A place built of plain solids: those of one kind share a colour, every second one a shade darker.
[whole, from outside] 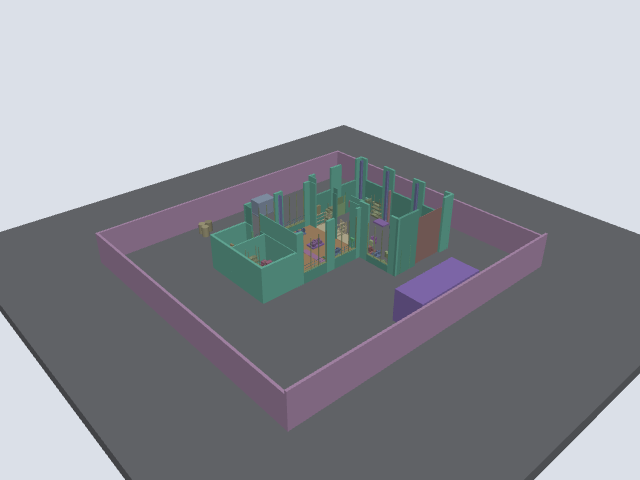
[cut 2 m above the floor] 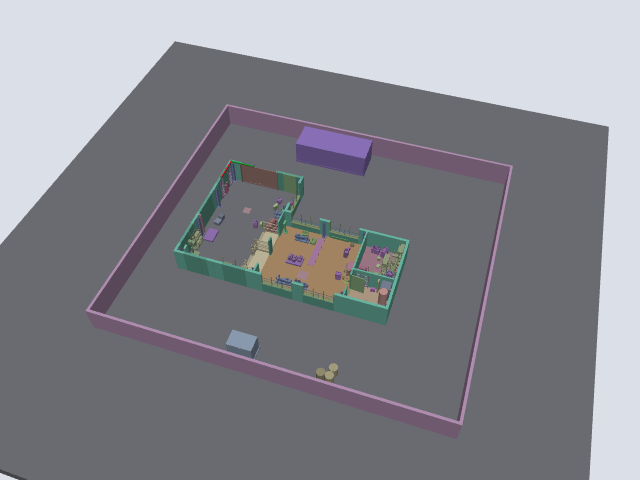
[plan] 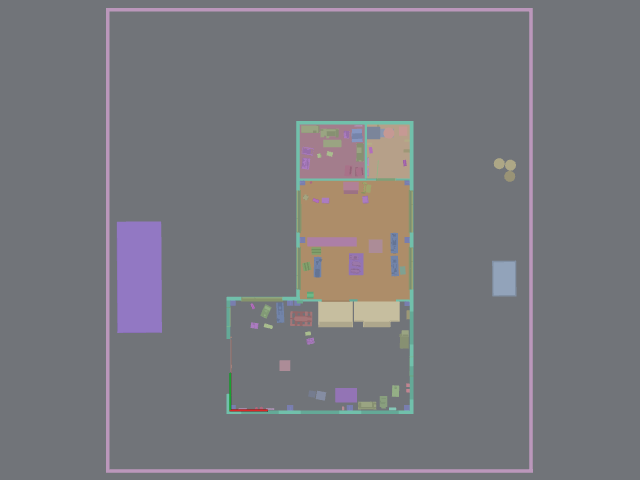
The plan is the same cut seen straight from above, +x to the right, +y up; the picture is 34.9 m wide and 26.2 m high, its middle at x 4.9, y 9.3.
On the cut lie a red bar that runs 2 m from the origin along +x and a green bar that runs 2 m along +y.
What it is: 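A firm's repair and maintenance workshop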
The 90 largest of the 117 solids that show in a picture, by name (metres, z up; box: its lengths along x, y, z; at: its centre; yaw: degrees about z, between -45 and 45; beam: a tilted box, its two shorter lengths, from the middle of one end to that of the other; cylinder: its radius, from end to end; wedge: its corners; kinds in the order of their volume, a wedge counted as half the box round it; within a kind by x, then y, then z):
{
 "beyond_container_1": {"box": [2.32, 5.99, 2.59], "at": [-4.96, 7.28, 1.24], "yaw": 0.3},
 "beyond_container_2": {"box": [2.4, 6.06, 2.65], "at": [-4.96, 7.28, 1.27], "yaw": 0.3},
 "beyond_container_3": {"box": [0.08, 6.06, 0.23], "at": [-3.78, 7.26, 0.06], "yaw": 0.3},
 "yard_bound_1": {"box": [0.2, 25.38, 2.98], "at": [-6.68, 9.28, 1.44]},
 "yard_bound_2": {"box": [23.3, 0.2, 2.69], "at": [4.87, -3.31, 1.29]},
 "yard_bound_3": {"box": [23.3, 0.2, 2.69], "at": [4.87, 21.87, 1.29]},
 "yard_bound_4": {"box": [0.2, 25.38, 2.69], "at": [16.42, 9.28, 1.29]},
 "wall_1": {"box": [0.2, 1.11, 4.95], "at": [-0.1, 0.35, 2.42]},
 "wall_2": {"box": [0.2, 2.31, 4.95], "at": [-0.1, 5.05, 2.42]},
 "wall_3": {"box": [0.81, 0.2, 4.95], "at": [0.2, -0.1, 2.42]},
 "wall_4": {"box": [0.81, 0.2, 4.95], "at": [0.2, 6.1, 2.42]},
 "wall_5": {"box": [2.06, 0.2, 2.95], "at": [1.62, -0.1, 1.43]},
 "wall_6": {"box": [2.26, 0.2, 0.65], "at": [1.73, 6.1, 0.28]},
 "wall_7": {"box": [1.21, 0.2, 4.95], "at": [3.25, -0.1, 2.42]},
 "wall_8": {"box": [0.96, 0.2, 4.95], "at": [3.33, 6.1, 2.42]},
 "wall_9": {"box": [0.2, 0.61, 4.49], "at": [3.7, 6.3, 2.19]},
 "wall_10": {"box": [0.2, 2.31, 0.99], "at": [3.7, 7.75, 0.45]},
 "wall_11": {"box": [0.2, 0.81, 4.49], "at": [3.7, 9.3, 2.19]},
 "wall_12": {"box": [0.2, 2.31, 0.99], "at": [3.7, 10.85, 0.45]},
 "wall_13": {"box": [0.2, 0.61, 4.49], "at": [3.7, 12.3, 2.19]},
 "wall_14": {"box": [0.2, 3.2, 2.99], "at": [3.7, 14.2, 1.45]},
 "wall_15": {"box": [1.26, 0.06, 4.95], "at": [4.37, 5.97, 2.42]},
 "wall_16": {"box": [1.2, 0.06, 4.49], "at": [4.4, 6.03, 2.19]},
 "wall_17": {"box": [2.11, 0.2, 2.95], "at": [4.9, -0.1, 1.43]},
 "wall_18": {"box": [3.8, 0.2, 2.99], "at": [5.5, 15.7, 1.45]},
 "wall_19": {"box": [3.6, 0.06, 2.99], "at": [5.6, 12.63, 1.45]},
 "wall_20": {"box": [3.66, 0.06, 4.49], "at": [5.63, 12.57, 2.19]},
 "wall_21": {"box": [1.21, 0.2, 4.95], "at": [6.55, -0.1, 2.42]},
 "wall_22": {"box": [0.45, 0.06, 4.95], "at": [6.72, 5.97, 2.42]},
 "wall_23": {"box": [0.45, 0.06, 4.49], "at": [6.72, 6.03, 2.19]},
 "wall_24": {"box": [0.06, 3.0, 2.99], "at": [7.37, 14.1, 1.45]},
 "wall_25": {"box": [0.06, 3.0, 2.99], "at": [7.43, 14.1, 1.45]},
 "wall_26": {"box": [0.61, 0.06, 4.49], "at": [7.65, 12.57, 2.19]},
 "wall_27": {"box": [2.06, 0.2, 2.95], "at": [8.18, -0.1, 1.43]},
 "wall_28": {"box": [2.6, 0.2, 2.99], "at": [8.7, 15.7, 1.45]},
 "wall_29": {"box": [0.76, 0.06, 4.49], "at": [9.42, 12.57, 2.19]},
 "wall_30": {"box": [0.76, 0.06, 2.99], "at": [9.42, 12.63, 1.45]},
 "wall_31": {"box": [0.75, 0.06, 4.95], "at": [9.43, 5.97, 2.42]},
 "wall_32": {"box": [0.75, 0.06, 4.49], "at": [9.43, 6.03, 2.19]},
 "wall_33": {"box": [0.81, 0.2, 4.95], "at": [9.6, -0.1, 2.42]},
 "wall_34": {"box": [0.2, 0.81, 4.95], "at": [9.9, 0.2, 2.42]},
 "wall_35": {"box": [0.2, 1.81, 2.95], "at": [9.9, 1.5, 1.43]},
 "wall_36": {"box": [0.2, 1.21, 4.95], "at": [9.9, 3.0, 2.42]},
 "wall_37": {"box": [0.2, 1.81, 2.95], "at": [9.9, 4.5, 1.43]},
 "wall_38": {"box": [0.2, 0.61, 4.95], "at": [9.9, 5.7, 2.42]},
 "wall_39": {"box": [0.2, 0.61, 4.49], "at": [9.9, 6.3, 2.19]},
 "wall_40": {"box": [0.2, 2.31, 0.99], "at": [9.9, 7.75, 0.45]},
 "wall_41": {"box": [0.2, 0.81, 4.49], "at": [9.9, 9.3, 2.19]},
 "wall_42": {"box": [0.2, 2.31, 0.99], "at": [9.9, 10.85, 0.45]},
 "wall_43": {"box": [0.2, 0.61, 4.49], "at": [9.9, 12.3, 2.19]},
 "wall_44": {"box": [0.2, 3.2, 2.99], "at": [9.9, 14.2, 1.45]},
 "raised_floor_hall_1": {"box": [1.59, 0.07, 0.39], "at": [5.75, 5.97, 0.14]},
 "raised_floor_hall_2": {"box": [6.13, 6.73, 0.39], "at": [6.8, 9.3, 0.14]},
 "beyond_oil_tank_1": {"box": [1.32, 1.96, 0.13], "at": [14.96, 7.19, 0.01], "yaw": 0.3},
 "beyond_oil_tank_2": {"box": [1.16, 1.8, 1.4], "at": [14.96, 7.19, 0.64], "yaw": 0.3},
 "beyond_oil_tank_3": {"box": [1.17, 1.7, 1.35], "at": [14.96, 7.2, 0.62], "yaw": 0.3},
 "raised_floor_stores_1": {"box": [3.73, 3.13, 0.39], "at": [5.6, 14.1, 0.14]},
 "raised_floor_plant_1": {"box": [2.53, 3.13, 0.39], "at": [8.6, 14.1, 0.14]},
 "door_landing_1": {"box": [1.9, 0.32, 0.22], "at": [5.75, 4.7, 0.06]},
 "door_landing_2": {"box": [1.9, 1.1, 0.39], "at": [5.75, 5.39, 0.14]},
 "door_landing_3": {"box": [1.5, 0.32, 0.22], "at": [8.0, 4.7, 0.06]},
 "door_landing_4": {"box": [2.5, 1.1, 0.39], "at": [8.0, 5.39, 0.14]},
 "beyond_drums_1": {"cylinder": 0.3, "from": [14.69, 13.46, -0.06], "to": [14.69, 13.46, 0.87]},
 "beyond_drums_2": {"cylinder": 0.3, "from": [15.26, 12.77, -0.06], "to": [15.26, 12.77, 0.87]},
 "beyond_drums_3": {"cylinder": 0.3, "from": [15.3, 13.38, -0.06], "to": [15.3, 13.38, 0.87]},
 "air_station_1": {"cylinder": 0.3, "from": [8.66, 15.14, 0.34], "to": [8.66, 15.14, 2.14]},
 "air_station_2": {"box": [0.45, 0.5, 0.88], "at": [9.44, 15.25, 0.73]},
 "plant_pumps_1": {"box": [0.72, 0.68, 1.35], "at": [7.82, 15.14, 0.96]},
 "sectional_door_1": {"box": [0.042, 3.08, 4.12], "at": [0.01, 2.4, 2.01]},
 "pallet_1": {"box": [1.2, 0.8, 0.19], "at": [6.33, 0.82, 0.05], "yaw": 0.1},
 "pallet_2": {"box": [0.8, 1.2, 0.19], "at": [6.88, 7.97, 0.39], "yaw": -0.3},
 "roll_cab_1": {"box": [0.85, 0.46, 0.74], "at": [6.59, 12.25, 0.82]},
 "pump_set_1": {"box": [0.41, 1.11, 0.15], "at": [2.73, 5.33, 0.02], "yaw": 2.5},
 "pump_set_2": {"box": [0.41, 1.11, 0.15], "at": [4.77, 7.82, 0.36], "yaw": -1.0},
 "pump_set_3": {"box": [0.41, 1.11, 0.15], "at": [8.96, 9.13, 0.36], "yaw": 0.3},
 "pump_set_4": {"box": [0.41, 1.11, 0.15], "at": [8.98, 7.88, 0.36], "yaw": 2.7},
 "shelving_bay_1": {"box": [0.84, 0.27, 0.22], "at": [4.3, 15.41, 1.6]},
 "shelving_bay_2": {"box": [1.0, 0.4, 0.21], "at": [5.58, 14.57, 1.56]},
 "shelving_bay_3": {"box": [0.96, 0.33, 0.12], "at": [7.5, 0.26, 0.84]},
 "shelving_bay_4": {"box": [0.49, 0.66, 0.22], "at": [9.5, 3.71, 1.26]},
 "door_leaf_1": {"box": [0.044, 1.0, 2.15], "at": [0.0, 5.1, 1.02]},
 "door_leaf_2": {"box": [0.044, 0.99, 2.14], "at": [8.04, 13.16, 1.36], "yaw": -4.6},
 "door_leaf_3": {"box": [0.044, 1.0, 1.23], "at": [9.8, 2.4, 0.56]},
 "delivery_1": {"box": [0.38, 0.35, 0.46], "at": [4.47, 0.89, 0.18], "yaw": -10.2},
 "delivery_2": {"box": [0.51, 0.47, 0.34], "at": [4.95, 0.8, 0.12], "yaw": -10.2},
 "trench_plates_1": {"box": [2.71, 0.5, 0.07], "at": [5.55, 9.2, 0.33]},
 "downpipe_1": {"box": [0.13, 0.2, 3.05], "at": [6.16, 0.11, 1.49]},
 "carton_1": {"box": [0.26, 0.49, 0.24], "at": [6.39, 13.08, 0.99], "yaw": -6.1},
 "carton_2": {"box": [0.31, 0.42, 0.24], "at": [7.02, 13.03, 0.71], "yaw": 5.9},
 "access_cover_1": {"box": [0.75, 0.75, 0.06], "at": [7.94, 8.96, 0.32]}
}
